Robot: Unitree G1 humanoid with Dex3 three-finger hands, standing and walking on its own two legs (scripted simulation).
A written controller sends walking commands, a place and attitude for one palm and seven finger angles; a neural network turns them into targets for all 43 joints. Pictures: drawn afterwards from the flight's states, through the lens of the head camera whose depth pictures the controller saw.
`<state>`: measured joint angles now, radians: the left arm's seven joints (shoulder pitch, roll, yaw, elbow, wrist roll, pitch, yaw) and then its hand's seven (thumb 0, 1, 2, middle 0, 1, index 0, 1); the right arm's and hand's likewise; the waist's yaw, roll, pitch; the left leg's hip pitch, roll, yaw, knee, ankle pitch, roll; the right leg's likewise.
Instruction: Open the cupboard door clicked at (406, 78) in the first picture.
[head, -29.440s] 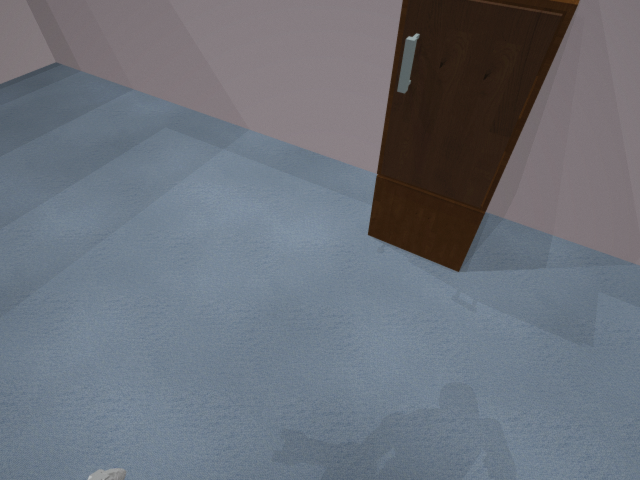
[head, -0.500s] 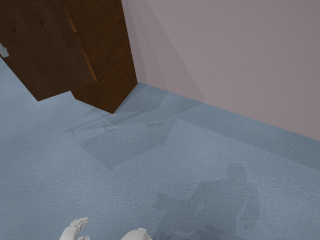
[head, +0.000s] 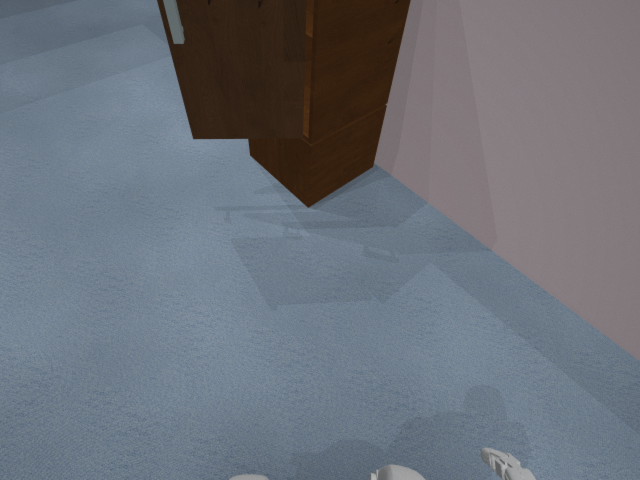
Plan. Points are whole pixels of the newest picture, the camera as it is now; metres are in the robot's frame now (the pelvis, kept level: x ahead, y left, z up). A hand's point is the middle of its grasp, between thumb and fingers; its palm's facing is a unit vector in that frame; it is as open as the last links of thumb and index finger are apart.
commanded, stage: turn to face it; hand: left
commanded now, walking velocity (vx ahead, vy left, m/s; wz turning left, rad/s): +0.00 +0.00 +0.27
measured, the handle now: (173, 7) +1.07 +0.46 +0.03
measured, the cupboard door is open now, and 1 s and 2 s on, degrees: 53 53 53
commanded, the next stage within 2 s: take the last steps up to it in 0.24 s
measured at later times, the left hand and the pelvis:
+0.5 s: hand out of the picture +0.03 +0.15 -0.15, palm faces +0.20 -0.95 -0.23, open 7.2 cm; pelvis +0.02 -0.04 +0.01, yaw +9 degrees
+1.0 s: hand (149, 461) +0.15 +0.24 -0.16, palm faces +0.24 -0.96 -0.17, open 7.3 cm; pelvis +0.12 +0.05 +0.01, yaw +12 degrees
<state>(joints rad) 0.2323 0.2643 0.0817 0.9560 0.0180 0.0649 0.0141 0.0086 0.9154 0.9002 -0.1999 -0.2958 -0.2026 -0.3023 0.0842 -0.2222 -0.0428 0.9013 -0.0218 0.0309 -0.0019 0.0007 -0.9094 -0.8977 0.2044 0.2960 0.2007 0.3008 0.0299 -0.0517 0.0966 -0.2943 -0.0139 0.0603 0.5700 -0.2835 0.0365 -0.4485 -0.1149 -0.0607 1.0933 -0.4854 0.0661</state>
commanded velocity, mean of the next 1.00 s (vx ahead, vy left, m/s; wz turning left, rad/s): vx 0.20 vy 0.04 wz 0.12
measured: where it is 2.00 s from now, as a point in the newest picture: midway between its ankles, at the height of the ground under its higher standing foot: (280, 364)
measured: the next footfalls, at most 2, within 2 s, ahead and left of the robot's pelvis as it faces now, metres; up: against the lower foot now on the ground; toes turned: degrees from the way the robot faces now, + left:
right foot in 0.26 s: +0.03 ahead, -0.14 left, +0.00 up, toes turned -1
left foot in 0.70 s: +0.07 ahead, +0.13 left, +0.00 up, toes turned +18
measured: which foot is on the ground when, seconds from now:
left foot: down 0.00-0.26, up 0.28-0.68, down 0.70-1.00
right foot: up 0.00-0.24, down 0.26-0.70, up 0.72-1.00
